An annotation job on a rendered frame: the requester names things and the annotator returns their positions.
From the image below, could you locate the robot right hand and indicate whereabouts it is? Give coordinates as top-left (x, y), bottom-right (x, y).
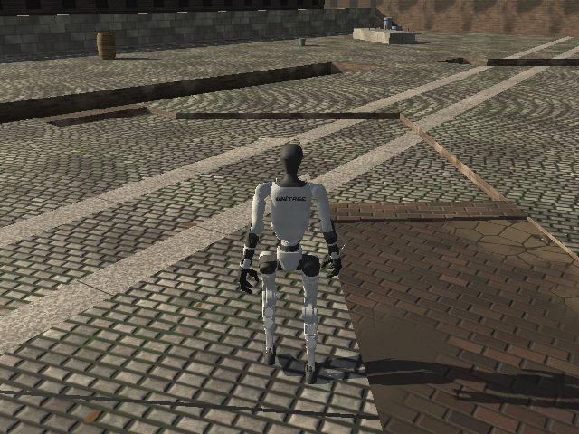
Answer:
top-left (320, 257), bottom-right (342, 278)

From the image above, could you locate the humanoid robot head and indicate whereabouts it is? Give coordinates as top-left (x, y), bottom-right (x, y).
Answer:
top-left (275, 144), bottom-right (307, 187)

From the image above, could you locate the robot left forearm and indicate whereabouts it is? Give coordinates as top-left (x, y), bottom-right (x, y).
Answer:
top-left (240, 221), bottom-right (259, 269)

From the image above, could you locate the right robot upper arm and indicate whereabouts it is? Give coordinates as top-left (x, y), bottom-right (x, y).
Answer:
top-left (309, 183), bottom-right (333, 232)

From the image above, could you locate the robot right forearm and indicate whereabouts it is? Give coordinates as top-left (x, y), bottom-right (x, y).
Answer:
top-left (323, 219), bottom-right (340, 259)

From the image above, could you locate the robot left hand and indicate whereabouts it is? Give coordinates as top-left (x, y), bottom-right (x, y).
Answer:
top-left (237, 266), bottom-right (259, 294)

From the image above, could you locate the left robot upper arm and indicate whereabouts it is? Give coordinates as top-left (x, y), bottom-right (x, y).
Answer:
top-left (250, 183), bottom-right (272, 234)

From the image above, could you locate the right robot shin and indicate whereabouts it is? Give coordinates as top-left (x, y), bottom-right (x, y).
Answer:
top-left (304, 307), bottom-right (318, 372)

